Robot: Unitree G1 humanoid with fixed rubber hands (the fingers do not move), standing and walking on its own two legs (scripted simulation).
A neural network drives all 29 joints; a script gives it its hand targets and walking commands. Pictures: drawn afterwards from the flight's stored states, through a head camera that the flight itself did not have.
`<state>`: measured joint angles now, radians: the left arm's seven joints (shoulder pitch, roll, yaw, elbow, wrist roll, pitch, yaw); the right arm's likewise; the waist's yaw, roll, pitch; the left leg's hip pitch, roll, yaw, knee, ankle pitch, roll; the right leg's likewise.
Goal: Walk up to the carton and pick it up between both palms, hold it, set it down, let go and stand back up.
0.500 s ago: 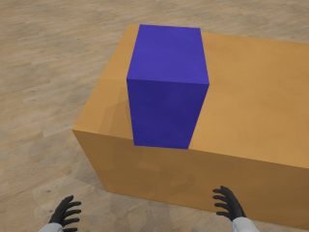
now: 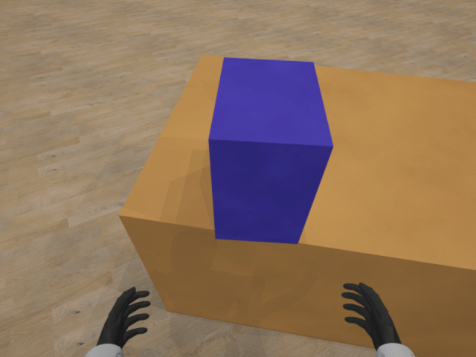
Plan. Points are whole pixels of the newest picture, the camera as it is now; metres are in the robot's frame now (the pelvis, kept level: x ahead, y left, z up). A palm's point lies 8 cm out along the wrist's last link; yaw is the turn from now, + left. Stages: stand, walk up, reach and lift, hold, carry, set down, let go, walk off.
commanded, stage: reach and lift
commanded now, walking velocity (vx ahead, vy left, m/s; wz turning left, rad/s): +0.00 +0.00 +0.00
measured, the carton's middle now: (262, 154) +0.48 -0.02 +0.06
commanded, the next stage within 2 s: none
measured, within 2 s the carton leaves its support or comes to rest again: neither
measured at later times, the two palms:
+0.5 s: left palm (119, 304) +0.19 +0.21 +0.01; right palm (377, 301) +0.21 -0.19 +0.01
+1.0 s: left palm (125, 244) +0.26 +0.20 +0.06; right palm (368, 246) +0.28 -0.18 +0.06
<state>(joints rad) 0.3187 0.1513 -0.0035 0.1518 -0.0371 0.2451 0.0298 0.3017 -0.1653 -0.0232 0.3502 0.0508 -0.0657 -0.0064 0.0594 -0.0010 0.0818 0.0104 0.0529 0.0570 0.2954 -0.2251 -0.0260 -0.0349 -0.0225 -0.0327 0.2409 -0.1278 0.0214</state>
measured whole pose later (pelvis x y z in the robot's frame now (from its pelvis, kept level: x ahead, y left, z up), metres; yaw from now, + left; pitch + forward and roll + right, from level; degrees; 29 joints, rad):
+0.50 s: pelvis -0.02 -0.01 +0.00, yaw +0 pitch -4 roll +0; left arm 0.17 0.23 -0.03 0.12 -0.17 0.16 0.02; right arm 0.20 -0.07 -0.02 0.14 0.07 0.01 -0.11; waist 0.06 -0.01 0.07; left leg -0.05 0.06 0.05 0.33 -0.21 -0.04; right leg -0.11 -0.02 -0.04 0.32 -0.14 0.00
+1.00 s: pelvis -0.01 +0.00 +0.00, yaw +0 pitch -4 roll -1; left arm -0.03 0.19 0.03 -0.02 -0.15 0.32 0.03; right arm -0.03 -0.14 0.01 0.14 0.21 0.05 -0.16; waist 0.04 -0.01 0.10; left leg -0.02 0.05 0.05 0.33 -0.23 -0.03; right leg -0.07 -0.02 -0.03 0.28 -0.14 0.02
